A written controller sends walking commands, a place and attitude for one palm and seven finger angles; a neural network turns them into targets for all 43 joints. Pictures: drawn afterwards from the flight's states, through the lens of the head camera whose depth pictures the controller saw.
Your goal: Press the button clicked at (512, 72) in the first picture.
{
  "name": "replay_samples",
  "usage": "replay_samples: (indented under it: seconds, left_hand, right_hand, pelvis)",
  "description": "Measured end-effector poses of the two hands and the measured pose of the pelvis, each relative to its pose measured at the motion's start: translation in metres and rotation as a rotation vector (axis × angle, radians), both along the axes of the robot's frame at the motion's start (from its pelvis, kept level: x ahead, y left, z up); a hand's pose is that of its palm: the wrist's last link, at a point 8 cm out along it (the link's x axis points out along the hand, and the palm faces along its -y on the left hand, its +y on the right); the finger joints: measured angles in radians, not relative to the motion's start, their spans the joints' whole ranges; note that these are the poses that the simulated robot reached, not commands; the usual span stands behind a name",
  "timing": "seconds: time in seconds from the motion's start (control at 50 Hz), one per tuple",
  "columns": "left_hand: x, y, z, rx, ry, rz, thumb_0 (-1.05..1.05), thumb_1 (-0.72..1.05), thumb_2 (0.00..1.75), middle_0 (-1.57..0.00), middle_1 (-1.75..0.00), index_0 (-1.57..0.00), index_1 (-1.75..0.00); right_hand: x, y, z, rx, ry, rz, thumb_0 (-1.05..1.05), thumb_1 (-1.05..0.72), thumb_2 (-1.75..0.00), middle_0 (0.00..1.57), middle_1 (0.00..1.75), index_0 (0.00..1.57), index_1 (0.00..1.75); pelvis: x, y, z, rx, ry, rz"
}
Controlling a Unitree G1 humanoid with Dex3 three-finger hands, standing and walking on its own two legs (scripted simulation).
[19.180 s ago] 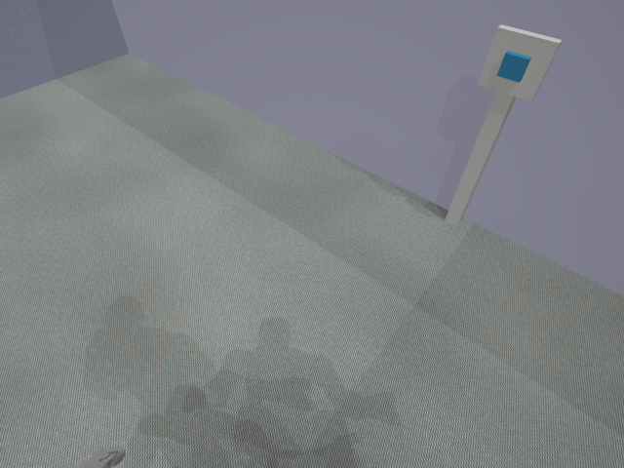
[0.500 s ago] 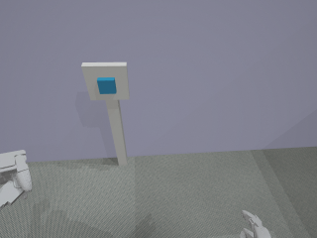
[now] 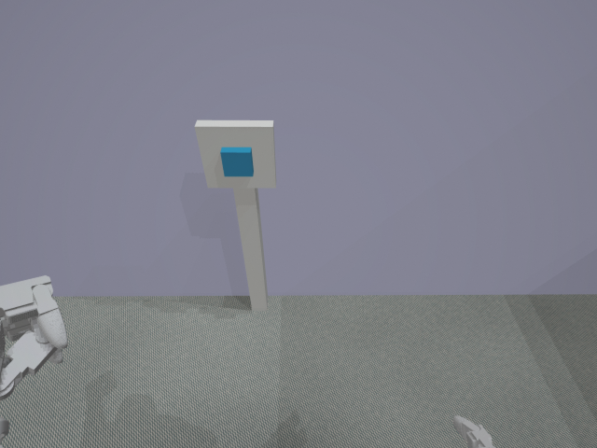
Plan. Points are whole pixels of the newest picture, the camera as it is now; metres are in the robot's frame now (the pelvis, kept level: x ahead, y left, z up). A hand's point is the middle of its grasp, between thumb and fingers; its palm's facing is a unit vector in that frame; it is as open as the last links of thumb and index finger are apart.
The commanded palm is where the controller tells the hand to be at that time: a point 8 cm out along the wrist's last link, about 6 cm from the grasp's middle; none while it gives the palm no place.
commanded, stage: let the arm hang, fingers relaxed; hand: left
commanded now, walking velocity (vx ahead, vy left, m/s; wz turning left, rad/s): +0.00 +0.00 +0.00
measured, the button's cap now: (237, 161) +0.75 +0.20 -0.03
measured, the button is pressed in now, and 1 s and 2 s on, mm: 0 0 0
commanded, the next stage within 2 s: stand and wait in 1.12 s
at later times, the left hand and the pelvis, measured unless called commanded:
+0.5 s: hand out of the picture -0.03 +0.21 -0.17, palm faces +0.08 -0.97 -0.21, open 4.5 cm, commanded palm none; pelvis +0.00 +0.03 +0.00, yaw +2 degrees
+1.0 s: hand out of the picture -0.01 +0.20 -0.17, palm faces +0.06 -0.98 -0.17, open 7.3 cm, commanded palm none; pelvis +0.00 +0.04 +0.00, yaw +1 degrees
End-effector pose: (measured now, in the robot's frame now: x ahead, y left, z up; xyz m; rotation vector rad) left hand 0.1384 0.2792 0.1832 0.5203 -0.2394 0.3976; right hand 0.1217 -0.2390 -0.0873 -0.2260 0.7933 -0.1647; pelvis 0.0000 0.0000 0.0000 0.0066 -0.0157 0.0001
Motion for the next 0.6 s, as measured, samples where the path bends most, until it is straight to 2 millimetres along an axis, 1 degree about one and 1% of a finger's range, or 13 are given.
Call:
replay_samples:
  seconds: [0.02, 0.04, 0.06, 0.1, 0.14, 0.16, 0.2, 0.24, 0.26, 0.34, 0.44, 0.52, 0.6]
  left_hand:
    - [0.002, 0.004, -0.001, 0.001, -0.007, 0.004, 0.01, 0.89, 0.9, -1.31, -1.5, -1.31, -1.5]
    - [0.006, 0.008, -0.01, 0.009, 0.01, -0.002, 0.01, 0.89, 0.9, -1.31, -1.5, -1.31, -1.5]
    - [0.014, 0.014, -0.03, -0.009, 0.08, -0.003, 0.01, 0.89, 0.9, -1.31, -1.5, -1.31, -1.5]
    - [0.028, 0.025, -0.089, -0.11, 0.309, 0.032, 0.0, 0.9, 0.9, -1.3, -1.49, -1.29, -1.49]
    - [0.027, 0.025, -0.159, -0.232, 0.57, 0.079, 0.0, 0.9, 0.9, -1.27, -1.47, -1.27, -1.47]
    - [0.019, 0.019, -0.193, -0.293, 0.701, 0.097, 0.0, 0.91, 0.9, -1.25, -1.45, -1.25, -1.45]
    - [-0.006, 0.0, -0.25, -0.4, 0.946, 0.108, 0.0, 0.91, 0.9, -1.2, -1.4, -1.2, -1.4]
    - [-0.04, -0.025, -0.292, -0.495, 1.151, 0.098, 0.01, 0.91, 0.9, -1.14, -1.35, -1.14, -1.35]
    - [-0.056, -0.033, -0.307, -0.526, 1.221, 0.114, 0.01, 0.91, 0.9, -1.11, -1.33, -1.11, -1.32]
    - [-0.105, -0.023, -0.327, -0.59, 1.378, 0.22, 0.01, 0.91, 0.9, -0.97, -1.26, -0.99, -1.18]
    - [-0.157, -0.019, -0.328, -0.634, 1.542, 0.279, 0.01, 0.91, 0.9, -0.81, -1.04, -0.81, -0.99]
    - [-0.181, -0.019, -0.325, -0.649, 1.617, 0.306, 0.01, 0.91, 0.9, -0.67, -0.87, -0.67, -0.84]
    - [-0.19, -0.02, -0.323, -0.655, 1.647, 0.311, 0.01, 0.91, 0.9, -0.53, -0.69, -0.53, -0.68]
  right_hand:
    - [0.005, -0.001, -0.001, -0.016, -0.011, 0.004, 0.01, -0.9, -0.9, 0.21, 0.3, 0.21, 0.3]
    - [0.009, -0.002, -0.004, -0.014, -0.021, 0.017, 0.01, -0.9, -0.9, 0.2, 0.3, 0.21, 0.3]
    - [0.013, -0.002, -0.008, -0.006, -0.01, 0.036, 0.01, -0.9, -0.9, 0.2, 0.3, 0.2, 0.3]
    - [0.019, -0.002, -0.021, 0.005, 0.037, 0.063, 0.01, -0.9, -0.9, 0.2, 0.3, 0.2, 0.3]
    - [0.021, 0.001, -0.032, 0.016, 0.078, 0.079, 0.01, -0.9, -0.9, 0.2, 0.3, 0.2, 0.3]
    - [0.02, 0.003, -0.037, 0.025, 0.098, 0.081, 0.01, -0.9, -0.9, 0.2, 0.3, 0.2, 0.3]
    - [0.014, 0.009, -0.041, 0.044, 0.145, 0.07, 0.01, -0.9, -0.9, 0.2, 0.3, 0.2, 0.3]
    - [0.004, 0.016, -0.042, 0.052, 0.204, 0.056, 0.01, -0.9, -0.9, 0.2, 0.3, 0.2, 0.3]
    - [-0.003, 0.019, -0.042, 0.052, 0.237, 0.048, 0.01, -0.9, -0.9, 0.2, 0.3, 0.2, 0.3]
    - [-0.036, 0.03, -0.043, 0.048, 0.381, 0.03, 0.01, -0.9, -0.9, 0.2, 0.3, 0.2, 0.3]
    - [-0.07, 0.03, -0.046, 0.029, 0.507, -0.023, 0.0, -0.93, -0.9, 0.2, 0.3, 0.2, 0.3]
    - [-0.091, 0.033, -0.048, 0.033, 0.571, -0.041, 0.0, -0.93, -0.9, 0.2, 0.3, 0.2, 0.3]
    - [-0.107, 0.042, -0.051, 0.051, 0.607, -0.052, 0.0, -0.92, -0.9, 0.2, 0.3, 0.2, 0.3]
  pelvis:
    - [0.002, 0.004, -0.003, -0.015, -0.001, 0.004]
    - [0.002, 0.007, -0.006, -0.017, 0.003, 0.015]
    - [0.0, 0.009, -0.009, -0.01, 0.007, 0.022]
    - [-0.002, 0.013, -0.013, 0.002, 0.019, 0.036]
    - [-0.004, 0.013, -0.017, 0.018, 0.024, 0.046]
    - [-0.004, 0.013, -0.018, 0.017, 0.02, 0.047]
    - [-0.003, 0.012, -0.016, 0.01, 0.011, 0.047]
    - [0.0, 0.012, -0.014, 0.004, 0.003, 0.045]
    - [0.001, 0.012, -0.012, 0.001, -0.001, 0.044]
    - [0.004, 0.012, -0.005, -0.014, -0.007, 0.044]
    - [0.005, 0.021, 0.001, -0.026, -0.01, 0.041]
    - [0.005, 0.028, 0.004, -0.024, -0.012, 0.037]
    - [0.004, 0.034, 0.005, -0.02, -0.016, 0.033]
